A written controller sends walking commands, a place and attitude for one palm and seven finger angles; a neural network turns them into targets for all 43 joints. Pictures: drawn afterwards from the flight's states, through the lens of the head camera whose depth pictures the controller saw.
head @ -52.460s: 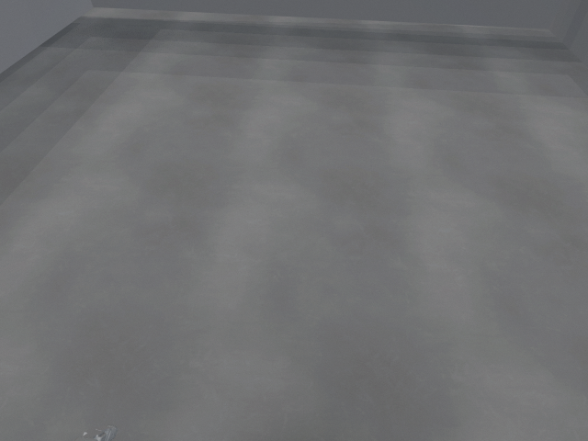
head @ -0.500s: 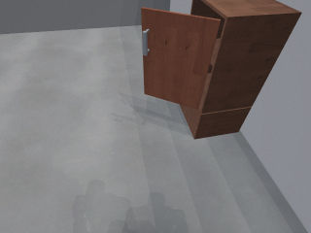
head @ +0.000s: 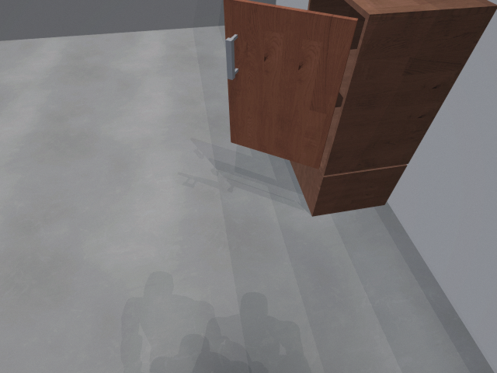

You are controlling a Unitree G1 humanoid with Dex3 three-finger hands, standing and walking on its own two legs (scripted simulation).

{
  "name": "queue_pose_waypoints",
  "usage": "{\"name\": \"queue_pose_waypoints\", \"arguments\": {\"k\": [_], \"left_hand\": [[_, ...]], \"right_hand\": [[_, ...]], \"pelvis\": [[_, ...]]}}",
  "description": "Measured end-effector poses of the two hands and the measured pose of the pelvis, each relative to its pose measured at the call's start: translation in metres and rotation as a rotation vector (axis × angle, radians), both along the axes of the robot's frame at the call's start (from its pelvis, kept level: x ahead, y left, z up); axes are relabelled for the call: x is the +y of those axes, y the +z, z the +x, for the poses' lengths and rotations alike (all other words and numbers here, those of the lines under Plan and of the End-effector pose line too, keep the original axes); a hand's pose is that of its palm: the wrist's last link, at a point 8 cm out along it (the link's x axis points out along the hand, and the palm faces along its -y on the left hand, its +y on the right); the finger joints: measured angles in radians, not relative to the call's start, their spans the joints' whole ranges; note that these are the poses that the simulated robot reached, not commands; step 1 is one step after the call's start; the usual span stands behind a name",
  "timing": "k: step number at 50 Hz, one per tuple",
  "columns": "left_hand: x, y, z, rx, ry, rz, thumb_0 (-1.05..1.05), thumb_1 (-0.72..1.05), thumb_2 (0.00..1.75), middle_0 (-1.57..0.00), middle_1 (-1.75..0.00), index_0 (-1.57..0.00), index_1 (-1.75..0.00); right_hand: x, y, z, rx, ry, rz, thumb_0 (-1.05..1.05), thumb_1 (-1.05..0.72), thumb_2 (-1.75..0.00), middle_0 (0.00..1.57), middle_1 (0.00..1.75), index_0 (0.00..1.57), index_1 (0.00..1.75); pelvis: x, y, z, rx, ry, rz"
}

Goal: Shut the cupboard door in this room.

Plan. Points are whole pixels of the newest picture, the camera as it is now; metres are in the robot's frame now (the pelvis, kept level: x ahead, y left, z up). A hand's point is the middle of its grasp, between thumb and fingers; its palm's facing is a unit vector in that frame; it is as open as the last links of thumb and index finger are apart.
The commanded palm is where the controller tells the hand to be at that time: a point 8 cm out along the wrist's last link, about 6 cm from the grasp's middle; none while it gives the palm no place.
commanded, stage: look to check the result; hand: left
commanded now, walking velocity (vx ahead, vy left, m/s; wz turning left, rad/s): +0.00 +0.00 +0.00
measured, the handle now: (233, 57) +1.08 +0.11 -0.02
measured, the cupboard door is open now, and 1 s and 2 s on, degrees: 55 55 55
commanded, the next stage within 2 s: walk to a spot facing it in 0.16 s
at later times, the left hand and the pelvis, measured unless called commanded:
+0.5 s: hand out of the picture +0.00 +0.17 -0.19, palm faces +0.11 -0.97 -0.21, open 7.4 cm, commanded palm none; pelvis +0.01 -0.01 -0.01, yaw +4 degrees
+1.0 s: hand out of the picture +0.05 +0.21 -0.15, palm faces +0.37 -0.88 -0.29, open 7.4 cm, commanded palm none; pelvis +0.03 -0.03 -0.01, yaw +22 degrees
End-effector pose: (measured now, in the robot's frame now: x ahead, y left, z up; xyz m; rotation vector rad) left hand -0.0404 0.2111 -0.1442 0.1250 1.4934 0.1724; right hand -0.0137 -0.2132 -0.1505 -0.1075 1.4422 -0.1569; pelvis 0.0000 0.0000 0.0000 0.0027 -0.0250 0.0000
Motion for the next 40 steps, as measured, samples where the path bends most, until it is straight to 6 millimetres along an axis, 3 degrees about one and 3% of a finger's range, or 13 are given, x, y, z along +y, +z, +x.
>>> {"name": "queue_pose_waypoints", "arguments": {"k": [10, 20, 25, 31, 40], "left_hand": [[-0.011, -0.002, 0.017, -0.033, -0.004, -0.013, 0.0, 0.91, 0.9, -0.2, -0.29, -0.2, -0.3], [-0.009, -0.003, 0.029, -0.057, 0.01, 0.008, 0.0, 0.91, 0.9, -0.2, -0.29, -0.2, -0.3], [0.003, -0.011, 0.03, -0.088, 0.061, 0.025, 0.0, 0.91, 0.9, -0.2, -0.29, -0.2, -0.3], [0.03, -0.027, 0.031, -0.108, 0.114, 0.036, 0.0, 0.91, 0.9, -0.2, -0.3, -0.2, -0.3], [0.059, 0.011, 0.074, -0.286, 0.14, 0.099, 0.01, 0.91, 0.9, -0.2, -0.29, -0.2, -0.3]], "right_hand": [[-0.015, 0.003, 0.024, -0.04, 0.019, -0.025, 0.0, -0.92, -0.9, 0.2, 0.3, 0.2, 0.29], [-0.02, -0.001, 0.029, -0.037, 0.028, -0.019, 0.0, -0.92, -0.9, 0.2, 0.3, 0.2, 0.29], [-0.02, -0.008, 0.035, -0.004, 0.067, -0.026, 0.0, -0.91, -0.9, 0.2, 0.3, 0.2, 0.29], [-0.015, -0.011, 0.067, -0.055, 0.141, -0.063, 0.0, -0.91, -0.9, 0.2, 0.3, 0.2, 0.29], [-0.017, 0.013, 0.105, -0.127, 0.274, -0.07, 0.0, -0.91, -0.9, 0.2, 0.3, 0.2, 0.29]], "pelvis": [[-0.007, 0.0, 0.007, -0.004, 0.001, 0.003], [-0.012, -0.003, 0.011, -0.004, 0.021, 0.003], [-0.008, -0.012, 0.011, -0.016, 0.078, -0.011], [0.007, -0.026, 0.012, -0.018, 0.144, 0.001], [0.005, -0.004, 0.007, 0.035, 0.245, -0.034]]}}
